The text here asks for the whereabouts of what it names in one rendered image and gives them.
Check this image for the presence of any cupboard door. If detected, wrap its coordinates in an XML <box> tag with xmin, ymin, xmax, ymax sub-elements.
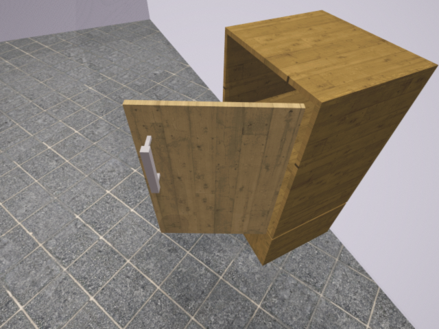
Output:
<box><xmin>122</xmin><ymin>100</ymin><xmax>305</xmax><ymax>234</ymax></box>

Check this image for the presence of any handle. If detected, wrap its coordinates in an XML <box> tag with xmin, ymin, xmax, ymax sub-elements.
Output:
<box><xmin>140</xmin><ymin>136</ymin><xmax>161</xmax><ymax>193</ymax></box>

